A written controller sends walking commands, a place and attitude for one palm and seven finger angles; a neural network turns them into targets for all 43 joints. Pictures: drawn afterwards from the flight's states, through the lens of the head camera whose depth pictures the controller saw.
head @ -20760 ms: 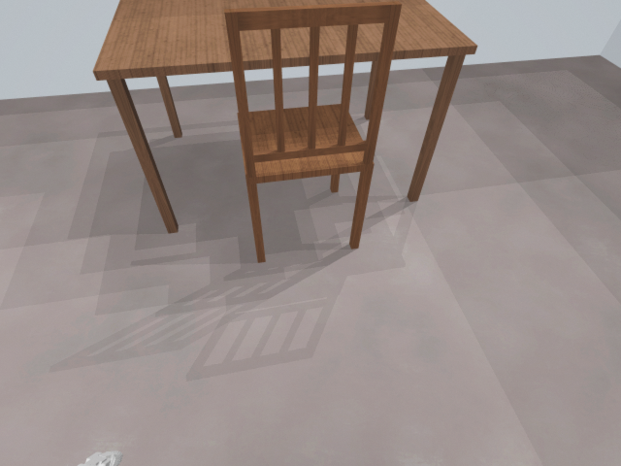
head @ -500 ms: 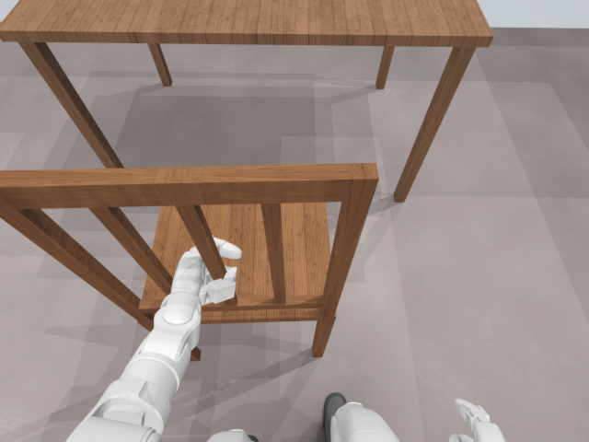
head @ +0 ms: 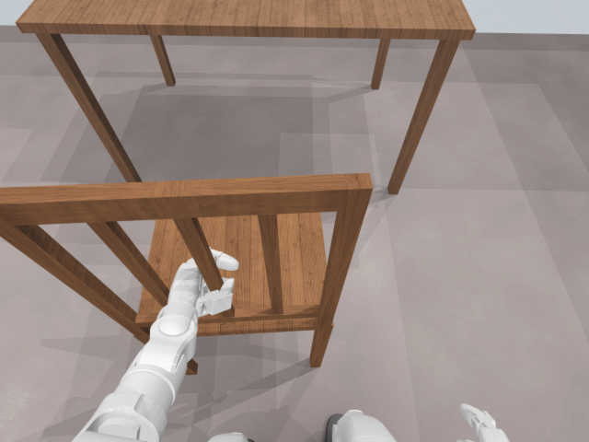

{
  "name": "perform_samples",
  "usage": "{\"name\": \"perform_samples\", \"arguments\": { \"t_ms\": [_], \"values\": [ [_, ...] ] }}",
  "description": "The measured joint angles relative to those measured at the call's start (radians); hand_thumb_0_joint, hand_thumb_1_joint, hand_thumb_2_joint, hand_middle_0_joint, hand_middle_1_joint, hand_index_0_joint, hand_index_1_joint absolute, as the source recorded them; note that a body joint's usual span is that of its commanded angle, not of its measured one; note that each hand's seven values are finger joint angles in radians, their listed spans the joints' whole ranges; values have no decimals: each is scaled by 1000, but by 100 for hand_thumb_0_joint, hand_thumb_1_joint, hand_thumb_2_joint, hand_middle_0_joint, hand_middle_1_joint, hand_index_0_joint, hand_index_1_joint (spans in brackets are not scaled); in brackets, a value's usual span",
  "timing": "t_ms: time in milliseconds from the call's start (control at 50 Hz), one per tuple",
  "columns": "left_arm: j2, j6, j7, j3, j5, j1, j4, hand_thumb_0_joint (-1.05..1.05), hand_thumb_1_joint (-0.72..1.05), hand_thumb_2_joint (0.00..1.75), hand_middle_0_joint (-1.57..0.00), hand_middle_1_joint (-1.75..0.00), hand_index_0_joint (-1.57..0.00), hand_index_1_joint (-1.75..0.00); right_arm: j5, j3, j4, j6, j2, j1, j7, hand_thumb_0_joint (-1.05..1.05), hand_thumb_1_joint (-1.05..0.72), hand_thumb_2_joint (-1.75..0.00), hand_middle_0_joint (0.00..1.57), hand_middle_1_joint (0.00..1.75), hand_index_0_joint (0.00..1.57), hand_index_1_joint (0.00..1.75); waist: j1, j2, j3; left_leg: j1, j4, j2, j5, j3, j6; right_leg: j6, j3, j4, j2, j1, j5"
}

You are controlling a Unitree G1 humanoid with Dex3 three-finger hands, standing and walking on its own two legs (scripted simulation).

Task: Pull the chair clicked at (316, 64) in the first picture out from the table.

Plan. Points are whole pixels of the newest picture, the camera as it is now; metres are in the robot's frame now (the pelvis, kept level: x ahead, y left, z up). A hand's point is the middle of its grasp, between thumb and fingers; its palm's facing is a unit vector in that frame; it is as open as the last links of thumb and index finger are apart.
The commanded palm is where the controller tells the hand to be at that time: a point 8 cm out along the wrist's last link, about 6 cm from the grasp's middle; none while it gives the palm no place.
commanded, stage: step backward, pulling the chair out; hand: left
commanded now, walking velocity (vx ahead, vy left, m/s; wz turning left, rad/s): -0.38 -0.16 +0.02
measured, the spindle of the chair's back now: (211, 275) +0.35 +0.14 -0.05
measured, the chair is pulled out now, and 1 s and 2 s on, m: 0.50 0.66 0.67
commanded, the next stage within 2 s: stop walking, hand still on the chair in 0.46 s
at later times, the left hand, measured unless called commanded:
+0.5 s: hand (216, 360) +0.23 +0.12 -0.07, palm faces -0.02 -0.98 -0.19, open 5.3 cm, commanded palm +0.23 +0.17 -0.06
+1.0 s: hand (214, 414) +0.16 +0.11 -0.07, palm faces -0.05 -0.98 -0.17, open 5.3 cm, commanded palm +0.15 +0.16 -0.04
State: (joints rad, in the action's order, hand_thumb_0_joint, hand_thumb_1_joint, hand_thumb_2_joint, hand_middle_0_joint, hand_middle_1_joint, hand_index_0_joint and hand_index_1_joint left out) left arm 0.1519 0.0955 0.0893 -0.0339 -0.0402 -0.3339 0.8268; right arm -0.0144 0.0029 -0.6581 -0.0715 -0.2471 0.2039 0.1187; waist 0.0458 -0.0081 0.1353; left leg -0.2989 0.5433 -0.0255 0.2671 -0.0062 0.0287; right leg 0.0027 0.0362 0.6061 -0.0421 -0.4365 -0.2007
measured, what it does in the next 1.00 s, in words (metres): walks backwards: right foot, then right foot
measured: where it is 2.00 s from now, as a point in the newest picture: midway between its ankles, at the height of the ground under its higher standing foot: outside the picture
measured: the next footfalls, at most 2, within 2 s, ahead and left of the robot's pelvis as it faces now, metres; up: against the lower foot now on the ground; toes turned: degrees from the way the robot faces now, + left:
right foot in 0.02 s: +0.09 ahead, -0.13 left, +0.00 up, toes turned -3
right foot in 0.44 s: +0.00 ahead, -0.14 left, +0.00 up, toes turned -4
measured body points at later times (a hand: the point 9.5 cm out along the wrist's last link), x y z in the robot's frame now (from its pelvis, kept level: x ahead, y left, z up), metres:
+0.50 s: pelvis -0.09 -0.02 +0.00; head -0.04 -0.02 +0.44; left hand +0.23 +0.17 -0.05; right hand +0.00 -0.26 -0.14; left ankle -0.05 +0.13 -0.73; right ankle -0.04 -0.14 -0.73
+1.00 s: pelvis -0.11 -0.01 +0.00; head -0.10 -0.01 +0.45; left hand +0.16 +0.16 -0.05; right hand -0.02 -0.25 -0.12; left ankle -0.05 +0.13 -0.73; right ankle -0.05 -0.14 -0.73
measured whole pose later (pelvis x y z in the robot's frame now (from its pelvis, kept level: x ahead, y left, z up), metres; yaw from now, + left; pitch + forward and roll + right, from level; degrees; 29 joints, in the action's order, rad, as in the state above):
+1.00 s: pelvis -0.11 -0.01 +0.00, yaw -3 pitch -3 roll +0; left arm 0.14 0.07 0.08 -0.05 -0.04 -0.11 0.76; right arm -0.03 -0.05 -0.72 0.00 -0.20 0.26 0.12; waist 0.03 0.01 0.07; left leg -0.24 0.49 -0.03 0.19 0.03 0.02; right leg -0.01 0.01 0.52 -0.03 -0.29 -0.26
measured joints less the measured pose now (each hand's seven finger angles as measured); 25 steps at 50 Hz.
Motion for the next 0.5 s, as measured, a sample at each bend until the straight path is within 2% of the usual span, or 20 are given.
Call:
{"name": "perform_samples", "arguments": {
  "t_ms": [40,80,140,200,240,260,280,320,380,400,440,460,500],
  "values": [
    [1,13,-6,-5,4,8,6,4,68,77,-29,-123,-50,-145,-1,-5,-15,4,15,9,-6,1,-90,-90,20,30,20,30,-19,6,-5,-12,18,-12,3,3,8,-1,-1,-44,7,54,8],
    [7,29,-6,0,4,-5,24,4,68,78,-30,-123,-50,-145,-3,-13,-37,7,29,-13,-11,1,-90,-90,20,30,20,30,-31,21,15,-16,27,-35,-2,5,21,5,2,-70,30,62,25],
    [14,44,-6,17,-3,-31,65,4,67,78,-31,-122,-50,-145,-14,-17,-52,13,41,-35,-13,1,-90,-90,20,30,20,30,-17,30,21,-42,40,-41,-17,15,29,19,14,-77,35,48,57],
    [6,46,-2,33,-7,-50,104,5,67,78,-31,-121,-50,-145,-23,-14,-63,23,28,-44,-11,1,-90,-90,21,30,20,30,3,34,5,-73,138,-14,118,36,14,20,20,-80,25,20,77],
    [-2,35,1,34,0,-57,110,5,67,78,-30,-121,-50,-145,-24,-17,-65,28,13,-35,-10,1,-90,-90,21,30,20,30,11,27,-12,-54,137,4,152,39,5,14,19,-88,13,3,95],
    [-4,28,1,30,2,-57,107,5,67,78,-30,-121,-50,-145,-24,-19,-65,32,5,-28,-8,1,-90,-90,21,30,20,30,15,24,-20,-31,93,5,131,35,1,9,20,-89,8,-6,104],
    [-3,22,0,25,4,-57,102,4,68,78,-29,-122,-50,-145,-22,-20,-65,34,3,-23,-5,1,-90,-90,21,30,20,30,17,12,-22,-23,50,12,44,29,-3,4,17,-90,-1,-13,111],
    [1,15,0,18,4,-43,86,4,68,77,-28,-122,-50,-145,-14,-18,-52,30,2,-8,-2,1,-90,-90,20,30,20,30,4,-5,-21,-17,26,16,-19,7,-7,-5,0,-63,-5,-28,40],
    [-3,14,-6,14,-8,-10,69,4,69,77,-27,-122,-50,-145,-7,-11,-29,21,5,23,0,1,-90,-90,20,30,20,30,-4,23,-20,-15,18,-11,-10,6,-8,-8,1,51,15,-23,-94],
    [-5,16,-10,12,-9,-7,73,5,69,77,-27,-122,-50,-145,-7,-11,-33,22,9,32,-1,1,-90,-90,20,30,20,30,-8,33,-19,-17,21,-20,-10,14,-5,-7,3,43,20,9,-88],
    [1,23,-21,3,-1,-5,80,5,68,77,-28,-123,-50,-145,-10,-18,-50,25,24,52,-8,1,-90,-90,20,30,20,30,-27,28,-27,-26,36,-25,-8,18,5,-2,-3,-43,14,94,37],
    [8,29,-22,2,3,-8,85,5,68,78,-28,-124,-50,-145,-12,-24,-63,27,31,48,-11,1,-90,-90,20,30,20,30,-42,23,-28,-32,45,-32,-6,13,11,-9,-7,-75,18,111,16],
    [18,38,-23,14,-5,-25,102,5,68,79,-29,-123,-50,-145,-15,-31,-78,31,38,24,-13,1,-90,-90,20,30,20,30,-45,34,-9,-37,41,-51,-19,13,27,-8,-7,-76,37,102,4]
  ]
}}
